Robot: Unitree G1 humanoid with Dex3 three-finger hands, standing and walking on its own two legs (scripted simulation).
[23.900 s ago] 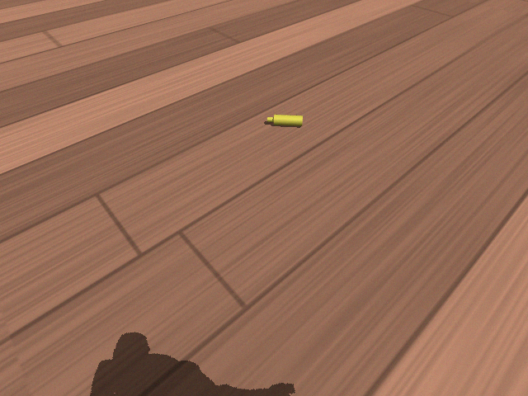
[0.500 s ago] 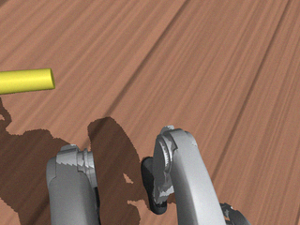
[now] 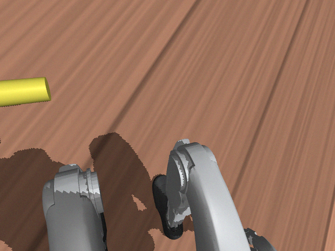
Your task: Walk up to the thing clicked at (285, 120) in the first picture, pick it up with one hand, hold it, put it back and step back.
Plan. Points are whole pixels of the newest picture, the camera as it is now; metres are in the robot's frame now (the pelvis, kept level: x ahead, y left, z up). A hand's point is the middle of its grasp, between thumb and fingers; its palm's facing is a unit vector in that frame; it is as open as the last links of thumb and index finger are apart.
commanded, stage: rise first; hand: left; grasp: from above
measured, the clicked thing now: out of the picture +0.52 +0.34 -0.30
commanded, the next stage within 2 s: approach in 0.82 s
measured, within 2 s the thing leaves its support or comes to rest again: neither
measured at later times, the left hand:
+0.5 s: hand out of the picture +0.48 +0.35 -0.18, palm faces -0.46 -0.07 -0.88, open 14.1 cm
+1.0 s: hand out of the picture +0.47 +0.35 -0.17, palm faces -0.47 -0.06 -0.88, open 14.1 cm
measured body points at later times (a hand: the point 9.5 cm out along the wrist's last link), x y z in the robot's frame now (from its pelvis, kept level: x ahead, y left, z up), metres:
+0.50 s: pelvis +0.00 +0.00 +0.00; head +0.27 +0.10 +0.34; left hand +0.50 +0.35 -0.13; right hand +0.04 -0.27 -0.08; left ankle +0.06 +0.11 -0.30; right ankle +0.11 -0.12 -0.30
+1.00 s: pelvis +0.00 +0.00 +0.00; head +0.26 +0.11 +0.35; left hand +0.49 +0.35 -0.12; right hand +0.04 -0.27 -0.08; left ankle +0.06 +0.11 -0.30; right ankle +0.11 -0.12 -0.30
